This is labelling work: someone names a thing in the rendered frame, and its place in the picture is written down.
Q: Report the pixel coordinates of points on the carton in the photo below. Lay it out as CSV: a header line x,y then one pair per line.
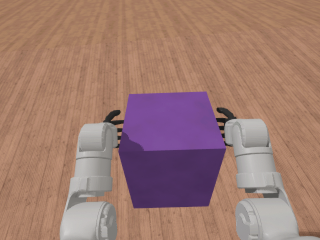
x,y
171,149

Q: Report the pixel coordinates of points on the robot right upper arm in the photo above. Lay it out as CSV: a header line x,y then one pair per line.
x,y
266,219

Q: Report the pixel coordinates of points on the right robot hand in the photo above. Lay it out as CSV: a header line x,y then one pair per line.
x,y
228,114

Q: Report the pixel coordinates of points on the right robot forearm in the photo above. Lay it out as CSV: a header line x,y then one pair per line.
x,y
254,159

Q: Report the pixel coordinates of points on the robot left upper arm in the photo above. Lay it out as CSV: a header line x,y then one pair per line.
x,y
95,220

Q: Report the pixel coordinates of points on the left robot hand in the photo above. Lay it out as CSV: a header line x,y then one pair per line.
x,y
108,119

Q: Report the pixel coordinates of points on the left robot forearm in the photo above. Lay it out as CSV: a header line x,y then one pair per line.
x,y
92,176

